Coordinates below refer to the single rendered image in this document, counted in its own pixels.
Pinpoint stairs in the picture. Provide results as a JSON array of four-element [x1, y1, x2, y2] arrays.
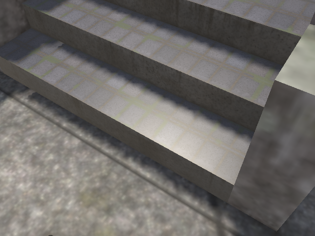
[[0, 0, 301, 203]]

